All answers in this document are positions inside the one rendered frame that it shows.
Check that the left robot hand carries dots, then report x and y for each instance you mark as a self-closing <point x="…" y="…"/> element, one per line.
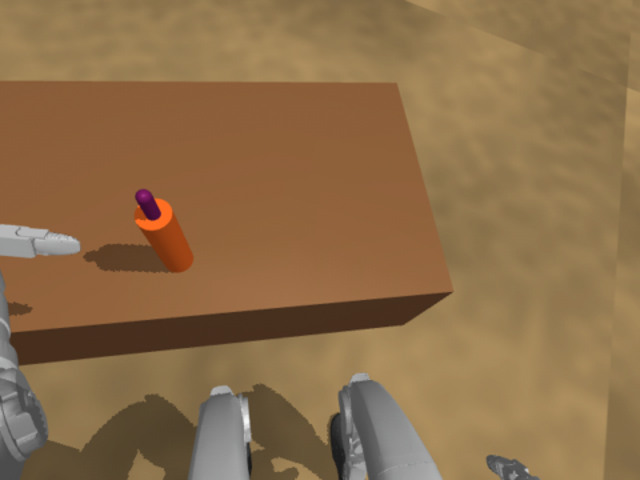
<point x="22" y="241"/>

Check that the right robot hand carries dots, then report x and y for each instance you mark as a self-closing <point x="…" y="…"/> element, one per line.
<point x="508" y="469"/>

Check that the left robot arm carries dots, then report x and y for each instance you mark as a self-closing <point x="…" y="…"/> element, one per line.
<point x="23" y="423"/>

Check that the right robot foot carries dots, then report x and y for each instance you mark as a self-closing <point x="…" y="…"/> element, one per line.
<point x="337" y="445"/>

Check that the bottle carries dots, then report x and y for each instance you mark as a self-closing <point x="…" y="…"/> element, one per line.
<point x="157" y="221"/>

